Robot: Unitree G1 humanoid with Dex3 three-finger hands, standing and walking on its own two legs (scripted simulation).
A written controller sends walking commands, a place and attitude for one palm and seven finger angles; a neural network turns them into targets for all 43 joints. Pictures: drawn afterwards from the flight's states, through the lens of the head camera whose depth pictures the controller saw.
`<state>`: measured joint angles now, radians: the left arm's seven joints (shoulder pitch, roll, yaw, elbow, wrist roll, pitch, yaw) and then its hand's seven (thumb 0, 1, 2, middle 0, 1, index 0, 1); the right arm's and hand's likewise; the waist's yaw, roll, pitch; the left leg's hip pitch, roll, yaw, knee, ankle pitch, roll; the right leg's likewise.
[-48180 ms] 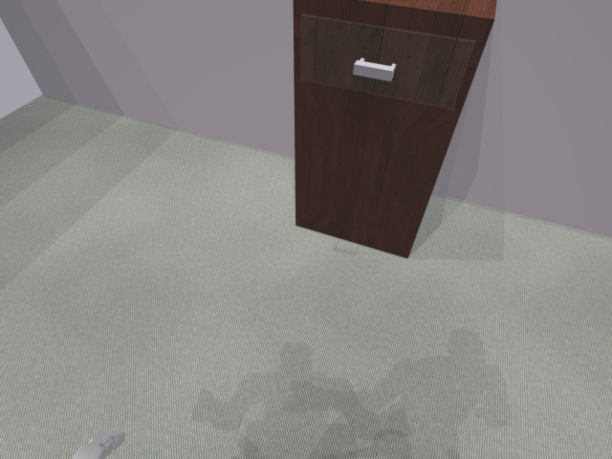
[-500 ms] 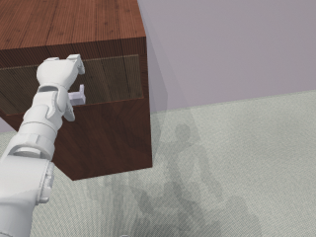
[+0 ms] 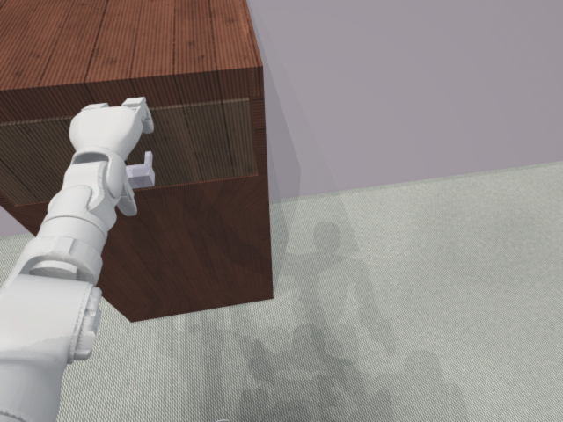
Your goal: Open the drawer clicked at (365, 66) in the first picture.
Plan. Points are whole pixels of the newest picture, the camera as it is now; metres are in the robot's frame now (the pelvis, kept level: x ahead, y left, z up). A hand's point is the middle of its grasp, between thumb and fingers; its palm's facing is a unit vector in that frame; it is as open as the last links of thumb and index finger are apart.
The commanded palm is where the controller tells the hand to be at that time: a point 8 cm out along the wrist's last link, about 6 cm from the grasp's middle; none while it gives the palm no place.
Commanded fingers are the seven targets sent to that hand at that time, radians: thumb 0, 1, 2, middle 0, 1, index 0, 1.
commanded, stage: move the hooked fingers above the handle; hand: left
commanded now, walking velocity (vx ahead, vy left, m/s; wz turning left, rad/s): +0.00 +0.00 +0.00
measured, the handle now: (121, 169) +0.53 +0.24 +0.03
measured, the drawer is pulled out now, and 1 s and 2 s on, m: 0.00 0.00 0.00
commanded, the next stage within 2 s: lower the fingers behind the handle in 1.68 s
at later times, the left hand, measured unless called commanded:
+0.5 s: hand (123, 158) +0.49 +0.21 +0.10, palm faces +0.01 -0.03 -1.00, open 13.6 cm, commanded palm +0.47 +0.25 +0.15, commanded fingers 0.00 -0.50 0.30 -0.30 -1.20 -0.30 -1.20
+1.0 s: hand (123, 157) +0.49 +0.21 +0.10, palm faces +0.01 -0.03 -1.00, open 13.5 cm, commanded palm +0.48 +0.25 +0.15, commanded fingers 0.00 -0.50 0.30 -0.30 -1.20 -0.30 -1.20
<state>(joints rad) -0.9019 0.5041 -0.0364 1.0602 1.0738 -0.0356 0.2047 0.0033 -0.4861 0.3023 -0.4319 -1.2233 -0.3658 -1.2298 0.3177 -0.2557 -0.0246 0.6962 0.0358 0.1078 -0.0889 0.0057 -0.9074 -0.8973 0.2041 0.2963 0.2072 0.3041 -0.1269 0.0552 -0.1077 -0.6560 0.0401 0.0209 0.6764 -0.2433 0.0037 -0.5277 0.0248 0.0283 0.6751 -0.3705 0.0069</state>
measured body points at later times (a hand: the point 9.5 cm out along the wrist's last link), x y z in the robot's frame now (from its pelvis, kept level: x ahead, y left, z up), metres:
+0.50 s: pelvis +0.00 +0.00 +0.00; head +0.06 -0.01 +0.45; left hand +0.49 +0.21 +0.15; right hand +0.03 -0.28 -0.13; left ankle +0.05 +0.12 -0.72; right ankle -0.03 -0.13 -0.72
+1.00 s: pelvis +0.01 +0.00 +0.00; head +0.06 -0.01 +0.45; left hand +0.49 +0.21 +0.15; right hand +0.05 -0.28 -0.13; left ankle +0.05 +0.12 -0.72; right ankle -0.03 -0.13 -0.72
